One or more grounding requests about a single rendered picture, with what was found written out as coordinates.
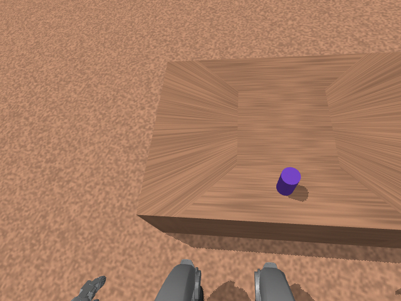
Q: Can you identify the can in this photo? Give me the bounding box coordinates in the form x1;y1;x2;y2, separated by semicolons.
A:
276;167;301;196

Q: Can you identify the left robot hand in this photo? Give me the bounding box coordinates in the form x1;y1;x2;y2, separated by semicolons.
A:
71;276;106;301

